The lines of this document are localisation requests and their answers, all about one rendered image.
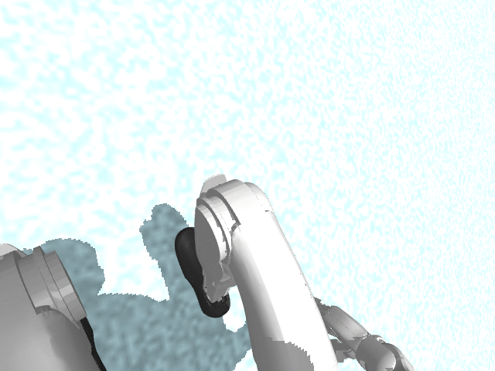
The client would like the right robot hand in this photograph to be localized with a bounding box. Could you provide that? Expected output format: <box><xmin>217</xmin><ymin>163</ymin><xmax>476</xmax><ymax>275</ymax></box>
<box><xmin>314</xmin><ymin>297</ymin><xmax>371</xmax><ymax>362</ymax></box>

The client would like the right robot foot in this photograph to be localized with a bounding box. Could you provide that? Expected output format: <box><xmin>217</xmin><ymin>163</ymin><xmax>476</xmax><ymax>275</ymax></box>
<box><xmin>175</xmin><ymin>227</ymin><xmax>230</xmax><ymax>318</ymax></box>

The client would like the left robot foot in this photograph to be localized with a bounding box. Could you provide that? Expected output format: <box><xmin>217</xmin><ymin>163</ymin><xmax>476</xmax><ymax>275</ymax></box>
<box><xmin>80</xmin><ymin>317</ymin><xmax>107</xmax><ymax>371</ymax></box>

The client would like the right robot arm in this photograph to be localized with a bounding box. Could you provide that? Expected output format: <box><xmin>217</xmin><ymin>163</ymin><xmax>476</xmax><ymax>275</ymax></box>
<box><xmin>356</xmin><ymin>335</ymin><xmax>415</xmax><ymax>371</ymax></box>

